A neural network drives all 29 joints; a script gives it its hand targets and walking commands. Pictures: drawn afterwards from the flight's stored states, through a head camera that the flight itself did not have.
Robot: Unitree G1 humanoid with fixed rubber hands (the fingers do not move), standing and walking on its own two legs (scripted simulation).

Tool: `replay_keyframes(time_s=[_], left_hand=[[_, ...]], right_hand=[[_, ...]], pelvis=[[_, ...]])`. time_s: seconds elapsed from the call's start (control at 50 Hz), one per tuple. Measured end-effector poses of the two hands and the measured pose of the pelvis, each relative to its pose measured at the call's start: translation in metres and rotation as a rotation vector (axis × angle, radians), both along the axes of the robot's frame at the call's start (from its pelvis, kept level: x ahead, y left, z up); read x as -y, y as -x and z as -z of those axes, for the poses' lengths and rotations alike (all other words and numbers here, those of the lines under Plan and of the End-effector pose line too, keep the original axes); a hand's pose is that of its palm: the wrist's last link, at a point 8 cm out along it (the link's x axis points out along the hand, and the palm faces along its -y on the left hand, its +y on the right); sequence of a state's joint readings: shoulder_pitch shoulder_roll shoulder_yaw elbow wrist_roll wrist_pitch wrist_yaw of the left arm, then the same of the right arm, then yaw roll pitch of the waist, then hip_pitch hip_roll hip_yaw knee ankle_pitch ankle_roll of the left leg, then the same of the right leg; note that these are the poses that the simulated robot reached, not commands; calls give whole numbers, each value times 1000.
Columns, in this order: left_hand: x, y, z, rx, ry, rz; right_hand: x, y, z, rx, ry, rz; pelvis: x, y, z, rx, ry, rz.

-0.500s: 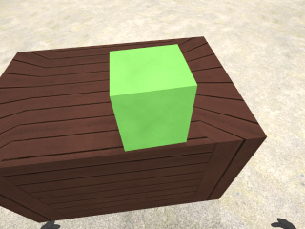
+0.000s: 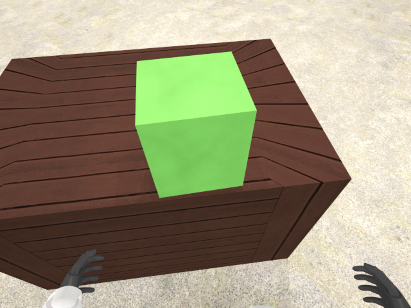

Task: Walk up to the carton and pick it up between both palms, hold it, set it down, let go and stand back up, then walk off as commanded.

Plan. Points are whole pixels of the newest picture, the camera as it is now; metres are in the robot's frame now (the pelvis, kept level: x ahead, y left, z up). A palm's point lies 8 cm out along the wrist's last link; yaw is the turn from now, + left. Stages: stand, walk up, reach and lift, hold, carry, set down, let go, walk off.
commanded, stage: reach and lift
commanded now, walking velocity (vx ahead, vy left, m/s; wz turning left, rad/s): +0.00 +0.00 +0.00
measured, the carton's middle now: (193, 128) +0.49 +0.04 +0.05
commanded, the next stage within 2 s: none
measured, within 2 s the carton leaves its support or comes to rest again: neither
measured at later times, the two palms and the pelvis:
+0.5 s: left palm (71, 289) +0.17 +0.26 -0.01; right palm (362, 280) +0.16 -0.25 -0.02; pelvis -0.02 -0.02 +0.02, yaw +0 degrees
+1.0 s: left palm (80, 254) +0.21 +0.23 +0.05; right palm (346, 241) +0.22 -0.22 +0.04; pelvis +0.00 -0.01 +0.02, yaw +0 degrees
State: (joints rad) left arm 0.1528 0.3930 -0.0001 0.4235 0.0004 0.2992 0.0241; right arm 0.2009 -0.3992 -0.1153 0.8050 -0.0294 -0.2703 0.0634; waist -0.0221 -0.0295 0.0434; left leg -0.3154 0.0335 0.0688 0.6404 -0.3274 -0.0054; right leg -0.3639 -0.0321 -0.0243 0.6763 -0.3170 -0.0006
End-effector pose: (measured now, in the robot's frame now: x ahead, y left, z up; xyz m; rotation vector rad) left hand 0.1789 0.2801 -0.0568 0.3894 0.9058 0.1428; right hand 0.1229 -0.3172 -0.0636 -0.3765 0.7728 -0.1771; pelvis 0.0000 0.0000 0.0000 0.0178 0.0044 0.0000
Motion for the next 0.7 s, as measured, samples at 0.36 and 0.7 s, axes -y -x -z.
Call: replay_keyframes(time_s=[0.36,0.7], left_hand=[[19,10,-38,180,16,8],[42,-4,-78,398,63,35]], right_hand=[[-55,-34,-32,198,-116,-121],[-76,-62,-73,371,-166,-174]], pelvis=[[15,18,-16,45,-17,1],[21,22,-18,59,-23,1]])
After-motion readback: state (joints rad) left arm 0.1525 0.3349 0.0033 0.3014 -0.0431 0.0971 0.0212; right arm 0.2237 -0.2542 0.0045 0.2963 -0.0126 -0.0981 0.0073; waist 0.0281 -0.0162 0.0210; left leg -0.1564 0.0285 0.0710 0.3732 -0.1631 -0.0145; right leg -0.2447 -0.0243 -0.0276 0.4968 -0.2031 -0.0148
